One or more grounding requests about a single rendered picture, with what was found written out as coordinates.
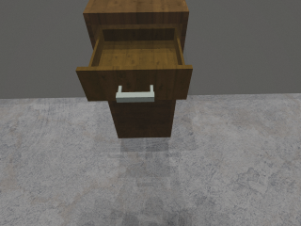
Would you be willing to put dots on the drawer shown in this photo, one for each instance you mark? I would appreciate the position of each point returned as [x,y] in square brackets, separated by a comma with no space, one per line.
[136,59]

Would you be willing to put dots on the cabinet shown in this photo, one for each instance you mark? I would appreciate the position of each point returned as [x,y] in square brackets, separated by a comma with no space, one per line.
[139,119]

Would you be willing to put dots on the handle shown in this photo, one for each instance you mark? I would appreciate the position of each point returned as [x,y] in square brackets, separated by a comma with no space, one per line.
[135,97]

